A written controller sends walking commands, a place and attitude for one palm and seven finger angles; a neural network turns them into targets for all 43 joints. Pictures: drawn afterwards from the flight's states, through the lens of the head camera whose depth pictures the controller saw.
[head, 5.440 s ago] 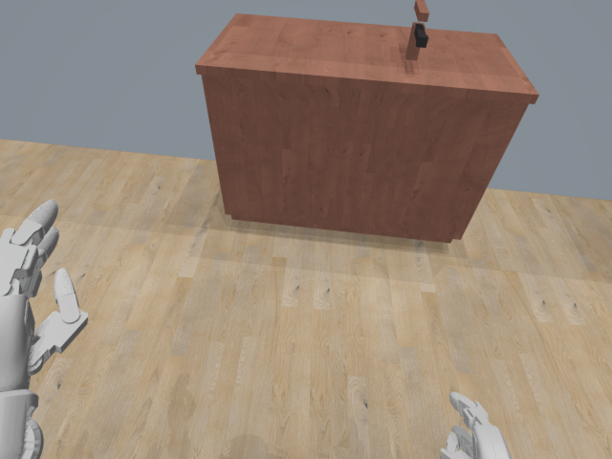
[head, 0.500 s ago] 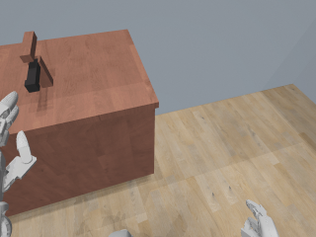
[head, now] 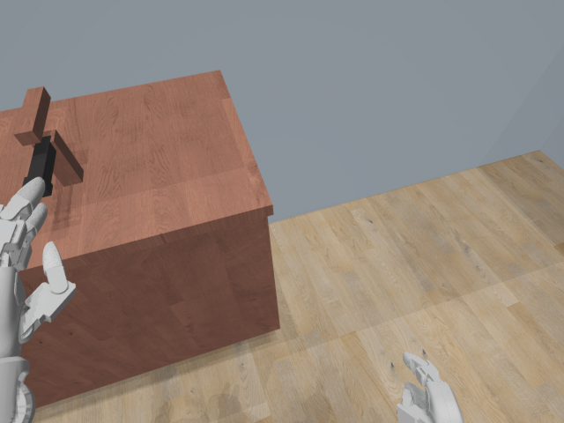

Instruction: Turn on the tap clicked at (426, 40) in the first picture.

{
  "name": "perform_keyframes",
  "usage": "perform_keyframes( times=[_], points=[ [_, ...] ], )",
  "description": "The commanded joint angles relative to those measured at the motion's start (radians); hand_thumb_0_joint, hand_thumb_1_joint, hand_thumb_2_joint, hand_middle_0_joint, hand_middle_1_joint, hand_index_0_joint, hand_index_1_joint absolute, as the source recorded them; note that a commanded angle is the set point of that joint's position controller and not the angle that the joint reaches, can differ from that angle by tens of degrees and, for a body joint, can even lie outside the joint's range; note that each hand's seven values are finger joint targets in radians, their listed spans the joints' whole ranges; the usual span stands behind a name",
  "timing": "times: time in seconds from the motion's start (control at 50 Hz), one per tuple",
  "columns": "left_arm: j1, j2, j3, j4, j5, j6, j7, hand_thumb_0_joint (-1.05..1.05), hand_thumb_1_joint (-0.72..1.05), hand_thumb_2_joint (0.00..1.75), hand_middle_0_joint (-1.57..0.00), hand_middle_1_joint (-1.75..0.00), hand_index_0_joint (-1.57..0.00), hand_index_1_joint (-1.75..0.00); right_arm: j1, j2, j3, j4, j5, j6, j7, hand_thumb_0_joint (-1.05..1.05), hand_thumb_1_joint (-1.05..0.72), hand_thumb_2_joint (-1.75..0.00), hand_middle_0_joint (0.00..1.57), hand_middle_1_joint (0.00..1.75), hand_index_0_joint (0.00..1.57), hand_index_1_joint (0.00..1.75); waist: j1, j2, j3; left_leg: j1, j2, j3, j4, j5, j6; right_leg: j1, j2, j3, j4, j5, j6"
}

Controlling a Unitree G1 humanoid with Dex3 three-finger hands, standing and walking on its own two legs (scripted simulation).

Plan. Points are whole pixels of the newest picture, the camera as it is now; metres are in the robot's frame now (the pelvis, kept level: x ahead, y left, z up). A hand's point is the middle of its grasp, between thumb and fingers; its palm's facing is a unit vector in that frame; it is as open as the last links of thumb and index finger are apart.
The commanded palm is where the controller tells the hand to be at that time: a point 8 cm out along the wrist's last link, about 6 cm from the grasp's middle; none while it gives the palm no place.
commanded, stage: come to a stop and stand still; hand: left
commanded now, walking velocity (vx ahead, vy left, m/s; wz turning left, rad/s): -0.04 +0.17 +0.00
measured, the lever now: (38, 186) +0.42 +0.42 +0.09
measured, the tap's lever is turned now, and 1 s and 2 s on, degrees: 0 0 0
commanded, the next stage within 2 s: look again from close up in 0.80 s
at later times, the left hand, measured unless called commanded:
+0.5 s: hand (16, 340) +0.16 +0.25 +0.17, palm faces +0.46 -0.82 -0.33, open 7.4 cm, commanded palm +0.10 +0.29 +0.18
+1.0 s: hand out of the picture +0.18 +0.28 +0.18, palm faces +0.44 -0.78 -0.43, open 7.4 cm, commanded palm +0.09 +0.28 +0.18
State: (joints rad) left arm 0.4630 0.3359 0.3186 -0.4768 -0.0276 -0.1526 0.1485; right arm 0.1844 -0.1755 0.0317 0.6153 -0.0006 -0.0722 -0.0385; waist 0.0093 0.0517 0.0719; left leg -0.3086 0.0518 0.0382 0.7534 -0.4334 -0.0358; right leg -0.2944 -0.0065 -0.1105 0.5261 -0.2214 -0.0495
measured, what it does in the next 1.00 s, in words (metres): steps on the spot: left foot, then right foot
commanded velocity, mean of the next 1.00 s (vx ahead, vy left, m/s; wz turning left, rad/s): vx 0.04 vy -0.01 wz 0.00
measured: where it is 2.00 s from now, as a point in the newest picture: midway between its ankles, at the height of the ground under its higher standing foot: outside the picture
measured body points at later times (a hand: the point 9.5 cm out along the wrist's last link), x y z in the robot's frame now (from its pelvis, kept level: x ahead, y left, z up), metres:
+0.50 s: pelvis -0.05 +0.01 +0.00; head -0.05 +0.01 +0.45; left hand +0.13 +0.30 +0.19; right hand +0.12 -0.20 -0.09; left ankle -0.03 +0.13 -0.73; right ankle -0.04 -0.09 -0.73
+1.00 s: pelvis -0.07 +0.01 +0.00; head -0.04 +0.02 +0.45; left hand +0.15 +0.32 +0.21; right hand +0.09 -0.23 -0.08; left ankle -0.04 +0.13 -0.73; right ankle -0.04 -0.09 -0.73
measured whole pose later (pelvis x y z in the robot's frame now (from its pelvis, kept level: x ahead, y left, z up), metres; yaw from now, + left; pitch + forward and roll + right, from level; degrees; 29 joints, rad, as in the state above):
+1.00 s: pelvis -0.07 +0.01 +0.00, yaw -1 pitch -1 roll -1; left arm 0.22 0.46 0.41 -0.31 -0.02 -0.23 0.10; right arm 0.22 -0.21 -0.01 0.62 0.00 -0.12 -0.04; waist 0.05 -0.01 0.08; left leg -0.29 0.04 0.00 0.52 -0.22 -0.01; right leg -0.24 0.04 -0.06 0.45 -0.19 -0.04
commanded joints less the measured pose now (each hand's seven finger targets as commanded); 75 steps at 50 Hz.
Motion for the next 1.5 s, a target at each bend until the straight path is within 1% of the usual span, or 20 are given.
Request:
perform_keyframes(
  times=[0.0,0.16,0.22,0.26,0.4,0.44,0.48,0.52,0.68,0.86,0.88,0.9,0.92,0.94,0.98,1.1,1.14,1.26,1.34,1.48],
  points=[
    [0.0,0.216,0.178,-0.219,0.001,-0.075,0.043,0.0,0.9,0.9,-0.2,-0.3,-0.2,-0.3,-0.086,-0.09,-0.038,-0.162,0.007,-0.033,-0.022,0.0,-0.9,-0.9,0.2,0.3,0.2,0.3,-0.007,-0.19,-0.244,-0.105,-0.021,-0.057,0.136,-0.047,0.001,0.255,-0.32,0.271,-0.129,0.675,-0.096],
    [0.066,0.197,0.173,-0.306,-0.001,-0.085,0.05,0.0,0.9,0.9,-0.2,-0.3,-0.2,-0.3,-0.051,-0.122,-0.069,-0.178,0.001,0.0,-0.03,0.0,-0.9,-0.9,0.2,0.3,0.2,0.3,-0.019,-0.122,-0.265,0.099,-0.036,-0.004,-0.309,0.183,0.021,0.173,-0.229,0.212,-0.119,0.217,-0.026],
    [0.037,0.202,0.163,-0.311,0.001,-0.102,0.047,0.0,0.9,0.9,-0.2,-0.3,-0.2,-0.3,-0.061,-0.166,-0.082,-0.196,0.011,-0.014,-0.037,0.0,-0.9,-0.9,0.2,0.3,0.2,0.3,0.004,0.128,-0.197,0.074,0.176,-0.192,-0.437,0.394,0.098,0.077,-0.039,0.09,0.046,-0.024,0.058],
    [-0.02,0.196,0.147,-0.259,0.006,-0.106,0.037,0.0,0.9,0.9,-0.2,-0.3,-0.2,-0.3,-0.075,-0.135,-0.065,-0.172,0.001,-0.031,-0.041,0.0,-0.9,-0.9,0.2,0.3,0.2,0.3,-0.004,0.204,-0.1,-0.091,0.226,-0.235,-0.537,0.269,0.133,0.072,-0.021,0.072,0.209,-0.199,0.07],
    [-0.182,0.142,0.05,-0.162,0.023,-0.098,0.028,0.0,0.9,0.9,-0.2,-0.3,-0.2,-0.3,-0.049,-0.158,-0.066,-0.13,0.005,-0.071,-0.027,0.0,-0.9,-0.9,0.2,0.3,0.2,0.3,-0.015,0.124,-0.094,0.005,0.152,-0.15,-0.395,0.232,0.096,0.121,-0.002,0.057,-0.107,-0.06,0.059],
    [-0.207,0.158,0.059,-0.175,0.025,-0.094,0.029,0.0,0.9,0.9,-0.2,-0.3,-0.2,-0.3,-0.052,-0.155,-0.066,-0.128,0.001,-0.065,-0.021,0.0,-0.9,-0.9,0.2,0.3,0.2,0.3,-0.022,0.076,-0.133,-0.015,0.104,-0.106,-0.329,0.25,0.065,0.174,-0.049,0.122,-0.124,0.079,0.03],
    [-0.176,0.172,0.076,-0.168,0.009,-0.081,0.024,0.0,0.9,0.9,-0.2,-0.3,-0.2,-0.3,-0.055,-0.146,-0.069,-0.136,0.002,-0.062,-0.016,0.0,-0.9,-0.9,0.2,0.3,0.2,0.3,-0.013,-0.083,-0.153,0.002,0.023,-0.034,-0.255,0.13,0.038,0.123,-0.109,0.243,-0.165,-0.001,-0.006],
    [-0.118,0.195,0.11,-0.183,-0.01,-0.073,0.025,0.0,0.9,0.9,-0.2,-0.3,-0.2,-0.3,-0.06,-0.129,-0.06,-0.141,-0.001,-0.047,-0.014,0.0,-0.9,-0.9,0.2,0.3,0.2,0.3,-0.015,-0.126,-0.144,0.038,-0.011,-0.024,-0.196,0.113,0.032,0.05,-0.171,0.301,-0.238,-0.105,-0.04],
    [-0.027,0.196,0.149,-0.172,-0.021,-0.077,0.016,0.0,0.9,0.9,-0.2,-0.3,-0.2,-0.3,-0.084,-0.131,-0.05,-0.164,0.005,-0.022,-0.029,0.0,-0.9,-0.9,0.2,0.3,0.2,0.3,-0.006,-0.001,-0.108,0.002,0.058,-0.11,-0.389,0.193,0.053,0.094,-0.039,0.174,-0.171,-0.06,0.035],
    [-0.085,0.174,0.09,-0.217,-0.004,-0.08,0.025,0.0,0.9,0.9,-0.2,-0.3,-0.2,-0.3,-0.064,-0.151,-0.067,-0.153,0.009,-0.061,-0.035,0.0,-0.9,-0.9,0.2,0.3,0.2,0.3,-0.006,0.018,-0.175,0.047,0.034,-0.066,-0.358,0.252,0.04,0.148,-0.048,0.186,-0.166,0.066,0.037],
    [-1.056,1.005,0.714,-0.402,0.126,-0.176,0.009,0.0,0.9,0.9,-0.2,-0.3,-0.2,-0.3,0.084,-0.175,-0.105,-0.144,-0.034,-0.108,-0.03,0.0,-0.9,-0.9,0.2,0.3,0.2,0.3,0.04,-0.216,-0.012,-0.047,0.018,-0.013,-0.178,0.26,0.058,-0.007,-0.102,0.258,-0.313,0.18,0.114],
    [-0.523,0.416,0.313,0.122,0.037,-0.136,-0.034,0.0,0.9,0.9,-0.2,-0.3,-0.2,-0.3,-0.006,-0.062,-0.055,-0.09,-0.008,-0.107,-0.021,0.0,-0.9,-0.9,0.2,0.3,0.2,0.3,0.016,-0.244,-0.206,0.049,-0.088,-0.021,-0.172,0.241,0.059,0.075,-0.159,0.266,-0.218,0.17,-0.002],
    [-0.27,0.32,0.257,0.06,-0.001,-0.142,-0.031,0.0,0.9,0.9,-0.2,-0.3,-0.2,-0.3,-0.042,-0.108,-0.078,-0.166,0.011,-0.118,-0.02,0.0,-0.9,-0.9,0.2,0.3,0.2,0.3,0.06,-0.188,-0.119,0.045,-0.06,-0.018,-0.186,0.232,0.047,0.078,-0.163,0.33,-0.272,0.177,0.029],
    [-0.222,0.161,0.138,0.122,-0.017,-0.143,-0.037,0.0,0.9,0.9,-0.2,-0.3,-0.2,-0.3,-0.029,-0.121,-0.085,-0.185,0.027,-0.129,-0.002,0.0,-0.9,-0.9,0.2,0.3,0.2,0.3,0.037,-0.043,-0.156,0.076,-0.051,-0.013,-0.24,0.23,0.041,0.124,-0.186,0.335,-0.242,0.149,-0.008],
    [-0.175,0.186,0.113,-0.062,-0.035,-0.172,-0.044,0.0,0.9,0.9,-0.2,-0.3,-0.2,-0.3,-0.03,-0.148,-0.082,-0.165,0.016,-0.136,0.014,0.0,-0.9,-0.9,0.2,0.3,0.2,0.3,0.036,0.075,-0.206,0.134,-0.039,-0.042,-0.323,0.248,0.053,0.128,-0.12,0.261,-0.2,0.021,0.012],
    [-0.066,0.23,0.153,-0.139,-0.028,-0.167,-0.039,0.0,0.9,0.9,-0.2,-0.3,-0.2,-0.3,-0.054,-0.149,-0.069,-0.192,0.012,-0.146,0.018,0.0,-0.9,-0.9,0.2,0.3,0.2,0.3,0.038,-0.097,-0.122,-0.017,0.013,-0.124,-0.466,0.058,0.07,0.148,-0.02,0.164,-0.182,-0.13,0.043],
    [-0.137,0.286,0.212,-0.156,-0.029,-0.17,-0.033,0.0,0.9,0.9,-0.2,-0.3,-0.2,-0.3,-0.056,-0.152,-0.066,-0.198,0.011,-0.146,0.006,0.0,-0.9,-0.9,0.2,0.3,0.2,0.3,0.029,-0.082,-0.097,-0.022,0.014,-0.136,-0.49,0.04,0.067,0.13,-0.012,0.155,-0.182,-0.131,0.044],
    [-0.281,0.22,0.143,-0.206,-0.021,-0.182,-0.038,0.0,0.9,0.9,-0.2,-0.3,-0.2,-0.3,-0.045,-0.142,-0.057,-0.18,-0.002,-0.17,0.004,0.0,-0.9,-0.9,0.2,0.3,0.2,0.3,0.022,0.092,-0.181,0.07,0.025,-0.12,-0.46,0.239,0.064,0.196,-0.008,0.117,-0.096,0.097,0.037],
    [-0.229,0.148,0.064,-0.229,-0.012,-0.165,-0.04,0.0,0.9,0.9,-0.2,-0.3,-0.2,-0.3,-0.038,-0.15,-0.066,-0.167,-0.008,-0.173,0.022,0.0,-0.9,-0.9,0.2,0.3,0.2,0.3,0.014,0.073,-0.235,0.15,0.014,-0.111,-0.385,0.323,0.068,0.169,-0.01,0.102,-0.084,0.117,0.023],
    [-0.121,0.191,0.144,-0.156,-0.015,-0.128,-0.029,0.0,0.9,0.9,-0.2,-0.3,-0.2,-0.3,-0.047,-0.148,-0.065,-0.178,-0.001,-0.107,0.017,0.0,-0.9,-0.9,0.2,0.3,0.2,0.3,0.006,0.024,-0.183,0.08,0.021,-0.12,-0.33,0.341,0.08,0.146,-0.005,0.083,-0.022,0.13,0.01]
  ],
)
